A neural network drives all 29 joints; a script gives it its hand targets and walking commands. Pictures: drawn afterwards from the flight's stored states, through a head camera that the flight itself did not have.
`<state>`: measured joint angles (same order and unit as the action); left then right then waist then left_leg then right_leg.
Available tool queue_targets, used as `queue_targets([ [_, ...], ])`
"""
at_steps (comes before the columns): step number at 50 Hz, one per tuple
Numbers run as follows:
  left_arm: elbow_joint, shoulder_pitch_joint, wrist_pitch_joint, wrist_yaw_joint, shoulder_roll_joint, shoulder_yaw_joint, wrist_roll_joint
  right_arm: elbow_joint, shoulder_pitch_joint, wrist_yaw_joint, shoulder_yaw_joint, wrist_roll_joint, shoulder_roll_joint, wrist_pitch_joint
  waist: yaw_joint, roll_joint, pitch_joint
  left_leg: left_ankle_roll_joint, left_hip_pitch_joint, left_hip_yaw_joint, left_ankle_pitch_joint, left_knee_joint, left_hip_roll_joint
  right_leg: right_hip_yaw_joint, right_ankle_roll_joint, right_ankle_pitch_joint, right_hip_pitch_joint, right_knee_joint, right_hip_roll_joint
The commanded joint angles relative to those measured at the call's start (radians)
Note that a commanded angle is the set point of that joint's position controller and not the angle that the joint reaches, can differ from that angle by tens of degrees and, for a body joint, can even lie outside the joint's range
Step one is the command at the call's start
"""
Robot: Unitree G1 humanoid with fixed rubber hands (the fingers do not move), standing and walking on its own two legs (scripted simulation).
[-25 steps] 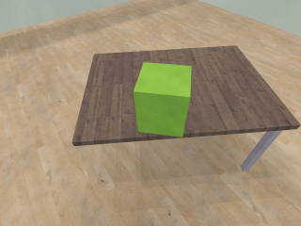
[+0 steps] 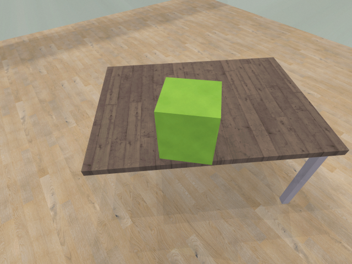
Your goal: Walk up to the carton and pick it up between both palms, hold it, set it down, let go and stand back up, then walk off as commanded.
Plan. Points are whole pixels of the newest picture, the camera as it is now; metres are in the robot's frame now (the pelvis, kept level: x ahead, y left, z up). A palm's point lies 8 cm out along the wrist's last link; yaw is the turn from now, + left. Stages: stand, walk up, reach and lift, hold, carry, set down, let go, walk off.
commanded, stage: stand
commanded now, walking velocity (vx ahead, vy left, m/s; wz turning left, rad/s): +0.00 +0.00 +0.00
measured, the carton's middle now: (189, 121) +0.65 -0.04 -0.10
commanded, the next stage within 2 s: none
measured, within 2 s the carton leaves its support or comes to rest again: neither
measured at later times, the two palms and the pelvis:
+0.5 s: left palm out of the picture +0.06 +0.31 -0.12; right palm out of the picture +0.06 -0.30 -0.12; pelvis +0.00 +0.00 +0.00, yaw +0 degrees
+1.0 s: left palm out of the picture +0.08 +0.30 -0.12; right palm out of the picture +0.08 -0.30 -0.12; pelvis +0.01 +0.00 +0.00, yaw +0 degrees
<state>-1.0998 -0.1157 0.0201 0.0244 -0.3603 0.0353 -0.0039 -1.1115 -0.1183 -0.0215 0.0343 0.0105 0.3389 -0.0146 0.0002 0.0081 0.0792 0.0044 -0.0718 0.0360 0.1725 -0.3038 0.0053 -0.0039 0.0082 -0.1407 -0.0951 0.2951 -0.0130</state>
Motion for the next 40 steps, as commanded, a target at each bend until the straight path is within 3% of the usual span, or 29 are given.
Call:
queue_targets([
  [1,0.053,0.05,0.018,0.006,-0.169,0.029,-0.005,0.046,0.018,-0.008,0.039,0.0,0.215,-0.018,-0.007,0.007,-0.061,-0.022,-0.018,0.081,-0.095,0.046,-0.13,-0.118,0.003,0.046,0.005,-0.048,0.151],
  [2,0.058,0.05,0.017,0.007,-0.183,0.039,-0.01,0.059,0.036,-0.009,0.034,-0.005,0.209,-0.021,0.002,-0.044,-0.048,-0.028,-0.045,0.085,-0.084,0.049,-0.135,-0.107,0.005,0.06,0.024,-0.053,0.158],
  [3,0.058,0.035,0.017,0.007,-0.2,0.039,-0.007,0.047,0.008,-0.009,0.033,-0.001,0.204,-0.023,-0.005,-0.037,-0.083,-0.016,-0.018,0.082,-0.069,0.054,-0.131,-0.102,0.003,0.026,0.021,-0.041,0.149],
  [4,0.041,0.009,0.017,0.009,-0.212,0.041,-0.01,0.049,0.032,-0.013,0.039,-0.002,0.222,-0.027,0.013,0.013,-0.065,-0.041,-0.044,0.106,-0.064,0.062,-0.143,-0.106,0.006,0.066,0.032,-0.048,0.148],
  [5,0.043,-0.001,0.019,0.004,-0.203,0.043,-0.008,0.046,0.018,-0.008,0.029,-0.001,0.196,-0.024,0.013,-0.037,-0.083,-0.037,-0.041,0.095,-0.044,0.046,-0.138,-0.106,0.0,0.057,0.045,-0.051,0.149],
  [6,0.052,0.03,0.018,0.002,-0.202,0.043,0.003,0.043,-0.006,-0.009,0.029,0.007,0.195,-0.027,-0.011,0.03,-0.078,-0.027,-0.009,0.095,-0.065,0.05,-0.144,-0.099,-0.001,0.036,-0.002,-0.046,0.138],
  [7,0.041,0.01,0.02,0.004,-0.178,0.035,-0.004,0.051,0.009,-0.008,0.035,0.003,0.208,-0.024,-0.002,-0.027,-0.063,-0.034,-0.051,0.092,-0.022,0.058,-0.135,-0.097,-0.003,0.038,0.01,-0.043,0.136],
  [8,0.036,-0.002,0.016,0.001,-0.171,0.039,-0.009,0.061,0.022,-0.01,0.038,0.0,0.222,-0.024,0.006,-0.033,-0.068,-0.04,-0.057,0.096,-0.048,0.056,-0.143,-0.106,0.0,0.057,0.024,-0.042,0.146],
  [10,0.051,0.035,0.012,-0.001,-0.146,0.027,-0.003,0.039,-0.024,-0.01,0.03,0.003,0.172,-0.018,-0.006,-0.004,-0.048,-0.025,-0.046,0.077,-0.043,0.052,-0.128,-0.102,0.001,0.016,-0.002,-0.039,0.14],
  [11,0.053,-0.003,0.017,0.005,-0.199,0.044,-0.004,0.062,0.019,-0.006,0.033,-0.008,0.21,-0.019,0.014,-0.019,-0.041,-0.032,-0.075,0.106,-0.012,0.062,-0.14,-0.097,-0.001,0.006,0.016,-0.042,0.136],
  [12,0.037,0.016,0.013,0.001,-0.16,0.033,-0.006,0.049,0.007,-0.009,0.036,0.001,0.218,-0.02,0.005,-0.042,-0.038,-0.033,-0.08,0.089,-0.007,0.067,-0.13,-0.092,0.0,0.026,0.024,-0.049,0.143],
  [14,0.04,0.007,0.011,0.003,-0.177,0.031,0.001,0.063,-0.006,-0.007,0.034,0.003,0.218,-0.02,-0.008,-0.013,-0.056,-0.029,-0.025,0.09,-0.07,0.056,-0.139,-0.095,-0.001,0.056,0.009,-0.037,0.14],
  [16,0.037,0.001,0.016,0.001,-0.169,0.036,0.001,0.05,-0.008,-0.001,0.025,-0.002,0.188,-0.024,0.002,0.011,-0.059,-0.033,-0.068,0.108,-0.036,0.06,-0.139,-0.098,0.001,0.05,0.045,-0.031,0.139],
  [17,0.041,0.005,0.015,0.0,-0.21,0.04,0.001,0.077,0.013,-0.004,0.038,0.001,0.222,-0.03,0.006,0.011,-0.034,-0.026,-0.048,0.107,-0.086,0.058,-0.132,-0.095,0.001,0.058,0.006,-0.043,0.14],
  [18,0.04,0.012,0.015,0.003,-0.182,0.041,0.003,0.06,-0.001,-0.013,0.03,0.001,0.2,-0.025,-0.009,-0.039,-0.049,-0.026,-0.022,0.087,-0.084,0.057,-0.134,-0.091,-0.001,0.041,-0.006,-0.042,0.138],
  [20,0.048,0.013,0.023,0.01,-0.186,0.032,-0.007,0.067,-0.007,-0.002,0.031,0.004,0.196,-0.021,-0.003,-0.046,-0.051,-0.029,-0.049,0.093,-0.058,0.055,-0.136,-0.108,0.0,0.061,0.024,-0.043,0.16],
  [21,0.042,-0.011,0.017,0.009,-0.176,0.027,-0.008,0.055,-0.029,0.0,0.034,0.006,0.216,-0.021,-0.005,-0.042,-0.101,-0.031,-0.013,0.089,-0.061,0.052,-0.131,-0.109,0.008,0.038,0.023,-0.042,0.154],
  [23,0.049,0.01,0.019,0.004,-0.191,0.035,-0.004,0.065,-0.018,-0.006,0.034,0.001,0.202,-0.025,0.003,0.024,-0.052,-0.037,-0.045,0.108,-0.07,0.06,-0.141,-0.093,0.009,0.06,0.023,-0.04,0.148],
  [25,0.032,-0.013,0.018,0.004,-0.186,0.037,-0.005,0.067,-0.002,-0.007,0.028,0.001,0.185,-0.026,-0.001,-0.008,-0.044,-0.028,-0.037,0.106,-0.104,0.055,-0.139,-0.086,0.003,0.059,0.02,-0.032,0.147],
  [27,0.041,-0.032,0.016,0.002,-0.149,0.028,0.0,0.069,-0.024,-0.001,0.028,0.009,0.19,-0.017,0.001,-0.082,-0.067,-0.027,-0.054,0.095,-0.037,0.072,-0.126,-0.09,0.004,0.05,0.049,-0.03,0.146],
  [28,0.045,-0.023,0.017,0.003,-0.193,0.038,-0.007,0.072,0.007,-0.005,0.024,-0.001,0.182,-0.021,0.011,-0.031,-0.069,-0.03,-0.07,0.117,-0.033,0.068,-0.142,-0.091,-0.003,0.043,0.046,-0.031,0.144],
  [30,0.051,-0.001,0.016,0.006,-0.202,0.034,0.005,0.082,-0.005,-0.007,0.04,0.002,0.222,-0.024,-0.01,-0.011,-0.035,-0.03,-0.032,0.096,-0.063,0.041,-0.134,-0.099,-0.002,0.06,-0.009,-0.045,0.148],
  [31,0.064,0.017,0.018,0.002,-0.204,0.042,0.002,0.082,0.003,-0.013,0.036,0.004,0.206,-0.022,-0.005,0.025,-0.071,-0.028,-0.005,0.107,-0.098,0.055,-0.14,-0.095,0.004,0.063,-0.017,-0.031,0.147],
  [33,0.054,-0.005,0.023,0.006,-0.201,0.041,-0.004,0.073,-0.036,-0.01,0.039,-0.004,0.197,-0.018,-0.015,-0.027,-0.087,-0.026,0.006,0.086,-0.09,0.053,-0.129,-0.092,0.006,0.043,-0.007,-0.034,0.15],
  [34,0.052,-0.008,0.021,0.009,-0.189,0.032,-0.012,0.082,-0.004,-0.01,0.041,-0.001,0.235,-0.02,-0.002,-0.047,-0.086,-0.038,-0.013,0.086,-0.079,0.051,-0.134,-0.102,0.003,0.059,0.017,-0.047,0.155],
  [35,0.057,0.0,0.017,0.005,-0.163,0.029,-0.005,0.079,-0.004,-0.01,0.033,-0.002,0.177,-0.017,-0.005,-0.038,-0.095,-0.029,0.013,0.09,-0.105,0.044,-0.129,-0.083,0.0,0.076,0.013,-0.033,0.142],
  [37,0.06,0.007,0.025,0.007,-0.176,0.032,-0.004,0.081,0.021,-0.009,0.031,0.0,0.211,-0.022,0.009,-0.005,-0.081,-0.024,-0.025,0.087,-0.111,0.042,-0.134,-0.098,0.006,0.09,0.033,-0.045,0.16],
  [39,0.051,0.002,0.026,0.008,-0.173,0.027,-0.003,0.061,-0.039,-0.008,0.037,0.001,0.206,-0.026,-0.015,0.034,-0.044,-0.03,0.003,0.097,-0.174,0.042,-0.143,-0.093,0.009,0.142,-0.008,-0.034,0.155],
  [40,0.051,-0.031,0.024,0.005,-0.185,0.031,-0.005,0.067,-0.039,-0.01,0.037,-0.005,0.22,-0.025,-0.008,-0.014,-0.101,-0.028,0.011,0.077,-0.168,0.033,-0.134,-0.091,0.004,0.148,0.038,-0.035,0.149],
])
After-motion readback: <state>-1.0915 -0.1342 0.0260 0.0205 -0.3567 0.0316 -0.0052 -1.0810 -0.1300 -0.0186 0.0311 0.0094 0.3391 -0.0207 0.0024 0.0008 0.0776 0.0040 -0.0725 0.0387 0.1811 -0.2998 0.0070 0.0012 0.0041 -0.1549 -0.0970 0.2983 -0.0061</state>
